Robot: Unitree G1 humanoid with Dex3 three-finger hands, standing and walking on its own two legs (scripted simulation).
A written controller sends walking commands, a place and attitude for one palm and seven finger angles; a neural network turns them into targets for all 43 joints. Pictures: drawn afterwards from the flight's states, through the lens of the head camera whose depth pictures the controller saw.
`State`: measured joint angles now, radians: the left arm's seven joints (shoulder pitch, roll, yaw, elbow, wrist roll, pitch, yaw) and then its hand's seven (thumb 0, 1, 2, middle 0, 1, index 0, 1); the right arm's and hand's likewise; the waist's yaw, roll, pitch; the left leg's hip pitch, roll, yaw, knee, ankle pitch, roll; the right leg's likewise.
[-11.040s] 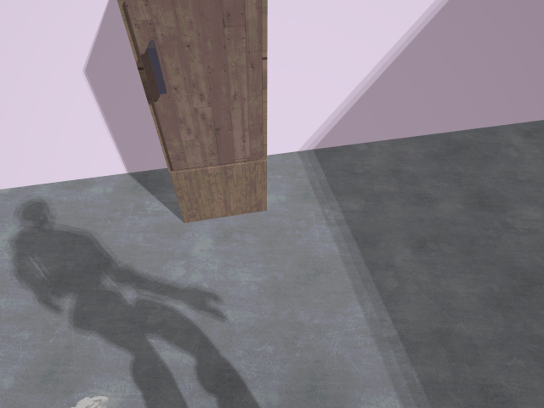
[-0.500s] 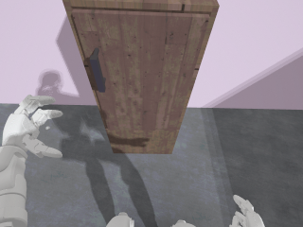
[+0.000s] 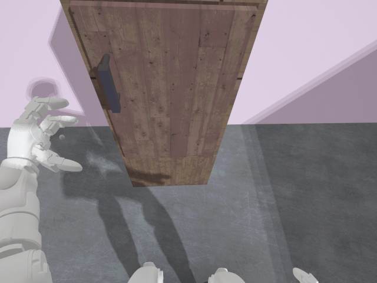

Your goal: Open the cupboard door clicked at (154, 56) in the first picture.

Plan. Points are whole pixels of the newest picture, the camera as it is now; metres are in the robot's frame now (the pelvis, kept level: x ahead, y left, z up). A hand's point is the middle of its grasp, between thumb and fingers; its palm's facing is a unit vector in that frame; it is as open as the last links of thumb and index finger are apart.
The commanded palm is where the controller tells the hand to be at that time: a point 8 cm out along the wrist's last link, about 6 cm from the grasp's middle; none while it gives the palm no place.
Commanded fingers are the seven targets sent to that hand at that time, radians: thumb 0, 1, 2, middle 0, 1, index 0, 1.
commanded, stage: move the hooked fingers beside the handle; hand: left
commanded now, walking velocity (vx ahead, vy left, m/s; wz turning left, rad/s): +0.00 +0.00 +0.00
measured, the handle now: (111, 84) +0.54 +0.19 +0.06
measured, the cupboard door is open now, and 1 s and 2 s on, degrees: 0 0 0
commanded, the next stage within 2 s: slide the fingers in behind the handle in 1.60 s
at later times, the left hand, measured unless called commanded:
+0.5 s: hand (72, 115) +0.45 +0.26 +0.06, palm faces +0.06 -1.00 +0.00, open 14.0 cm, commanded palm +0.43 +0.31 +0.07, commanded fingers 0.00 -0.50 0.30 -0.30 -1.20 -0.30 -1.20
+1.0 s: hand (79, 102) +0.49 +0.26 +0.06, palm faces +0.05 -1.00 +0.00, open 14.0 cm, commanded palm +0.46 +0.30 +0.06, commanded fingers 0.00 -0.50 0.30 -0.30 -1.20 -0.30 -1.20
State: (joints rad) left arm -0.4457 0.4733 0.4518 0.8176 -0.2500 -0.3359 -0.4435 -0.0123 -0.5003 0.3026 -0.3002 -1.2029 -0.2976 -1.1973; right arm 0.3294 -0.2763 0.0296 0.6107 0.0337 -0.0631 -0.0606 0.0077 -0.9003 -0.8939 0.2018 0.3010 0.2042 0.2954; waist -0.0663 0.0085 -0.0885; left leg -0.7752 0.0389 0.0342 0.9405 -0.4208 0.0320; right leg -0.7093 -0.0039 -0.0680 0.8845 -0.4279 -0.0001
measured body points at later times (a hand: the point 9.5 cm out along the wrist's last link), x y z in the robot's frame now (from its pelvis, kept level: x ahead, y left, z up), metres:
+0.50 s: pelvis +0.00 +0.00 -0.01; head +0.10 +0.03 +0.43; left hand +0.44 +0.31 +0.06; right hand +0.04 -0.28 -0.11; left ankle +0.02 +0.10 -0.69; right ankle +0.00 -0.12 -0.69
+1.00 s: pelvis +0.00 +0.01 -0.01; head +0.13 +0.03 +0.42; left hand +0.48 +0.31 +0.06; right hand -0.01 -0.27 -0.11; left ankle +0.02 +0.10 -0.69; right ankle +0.00 -0.12 -0.69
